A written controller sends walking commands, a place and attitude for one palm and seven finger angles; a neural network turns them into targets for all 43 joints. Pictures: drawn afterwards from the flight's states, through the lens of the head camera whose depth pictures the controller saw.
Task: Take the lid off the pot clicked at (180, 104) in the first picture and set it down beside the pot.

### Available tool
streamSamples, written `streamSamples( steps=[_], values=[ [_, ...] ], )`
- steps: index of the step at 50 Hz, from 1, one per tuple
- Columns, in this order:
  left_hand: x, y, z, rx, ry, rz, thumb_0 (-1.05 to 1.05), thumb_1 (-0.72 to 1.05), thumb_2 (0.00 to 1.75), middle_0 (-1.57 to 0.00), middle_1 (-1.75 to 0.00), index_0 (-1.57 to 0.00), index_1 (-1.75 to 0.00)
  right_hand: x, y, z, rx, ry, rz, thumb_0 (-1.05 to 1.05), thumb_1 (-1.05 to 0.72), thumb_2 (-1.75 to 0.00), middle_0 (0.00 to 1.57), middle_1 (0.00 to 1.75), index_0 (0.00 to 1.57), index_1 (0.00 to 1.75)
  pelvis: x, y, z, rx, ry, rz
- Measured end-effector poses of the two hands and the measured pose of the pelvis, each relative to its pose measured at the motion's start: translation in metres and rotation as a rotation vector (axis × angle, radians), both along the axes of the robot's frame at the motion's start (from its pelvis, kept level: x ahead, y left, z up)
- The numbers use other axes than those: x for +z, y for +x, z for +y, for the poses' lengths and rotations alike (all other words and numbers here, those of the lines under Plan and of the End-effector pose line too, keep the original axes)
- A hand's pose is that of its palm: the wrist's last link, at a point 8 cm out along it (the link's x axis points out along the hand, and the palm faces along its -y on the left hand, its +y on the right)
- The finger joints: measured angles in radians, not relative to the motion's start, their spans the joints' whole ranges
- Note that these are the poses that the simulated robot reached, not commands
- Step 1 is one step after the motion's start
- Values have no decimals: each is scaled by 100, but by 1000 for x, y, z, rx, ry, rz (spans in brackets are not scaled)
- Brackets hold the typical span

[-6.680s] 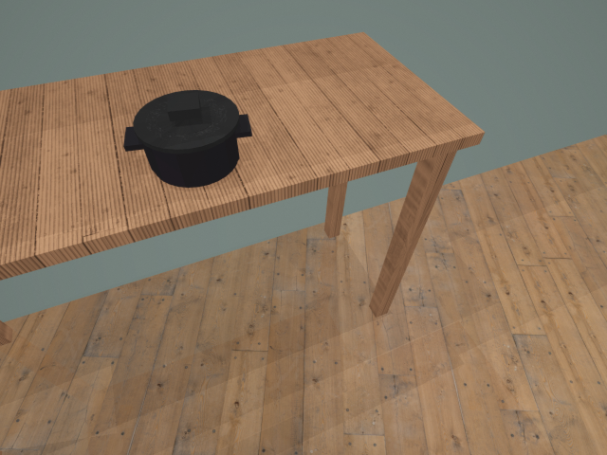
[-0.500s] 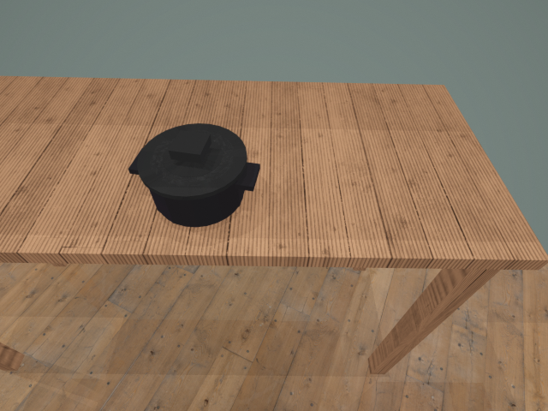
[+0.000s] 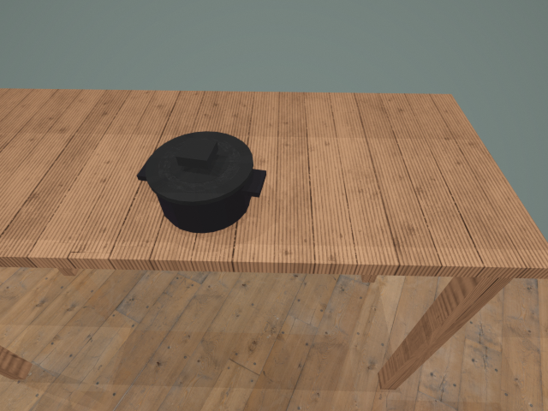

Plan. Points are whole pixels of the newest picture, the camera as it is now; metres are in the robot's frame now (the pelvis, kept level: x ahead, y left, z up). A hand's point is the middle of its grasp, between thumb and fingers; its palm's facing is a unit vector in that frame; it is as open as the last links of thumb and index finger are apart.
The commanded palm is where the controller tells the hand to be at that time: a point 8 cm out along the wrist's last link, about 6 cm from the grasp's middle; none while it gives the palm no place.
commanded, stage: look again from close up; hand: left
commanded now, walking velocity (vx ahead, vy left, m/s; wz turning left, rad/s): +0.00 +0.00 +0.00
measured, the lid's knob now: (197, 153) +0.44 +0.14 +0.16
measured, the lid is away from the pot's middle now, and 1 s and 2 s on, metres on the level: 0.00 0.00 0.00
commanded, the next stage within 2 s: shuffle to correct the standing spot in 1.18 s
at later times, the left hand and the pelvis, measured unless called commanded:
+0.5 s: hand out of the picture +0.02 +0.15 -0.18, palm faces +0.00 -0.99 -0.15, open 7.4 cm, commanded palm none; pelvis +0.02 -0.01 +0.00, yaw -1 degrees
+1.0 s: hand out of the picture +0.01 +0.17 -0.18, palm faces +0.00 -0.99 -0.16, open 7.4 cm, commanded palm none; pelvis +0.02 +0.00 +0.01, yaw -1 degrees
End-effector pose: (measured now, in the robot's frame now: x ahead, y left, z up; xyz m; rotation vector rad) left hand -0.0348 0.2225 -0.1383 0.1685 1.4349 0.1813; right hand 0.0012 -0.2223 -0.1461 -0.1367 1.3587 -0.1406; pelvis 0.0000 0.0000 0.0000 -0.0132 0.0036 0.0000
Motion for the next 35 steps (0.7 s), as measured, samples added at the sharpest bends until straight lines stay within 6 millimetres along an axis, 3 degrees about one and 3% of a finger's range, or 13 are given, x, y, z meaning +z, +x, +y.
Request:
streamSamples(
  steps=[8, 15, 23, 35],
  values=[
    [-3, 14, -8, -7, -20, -10, 0, 91, 89, -20, -30, -20, -30, 10, 35, -10, 19, -28, -77, 1, -94, -90, 20, 30, 20, 30, 2, 9, -4, -12, 7, 4],
    [-9, 31, -21, -17, -61, -23, 0, 91, 89, -20, -30, -20, -30, 18, 51, -13, 26, -46, -87, 0, -93, -90, 20, 30, 20, 30, 4, 16, -9, -18, 7, 11],
    [-12, 48, -26, -24, -77, -37, 0, 91, 89, -20, -30, -20, -30, 21, 54, -16, 18, -60, -67, 0, -92, -90, 20, 30, 20, 30, 5, 22, -12, -17, 7, 10],
    [-9, 56, -14, -33, -54, -34, 0, 91, 89, -20, -30, -20, -30, 21, 45, -15, 4, -63, -25, 0, -93, -90, 20, 30, 20, 30, 7, 25, -10, -19, 6, 1]
  ],
)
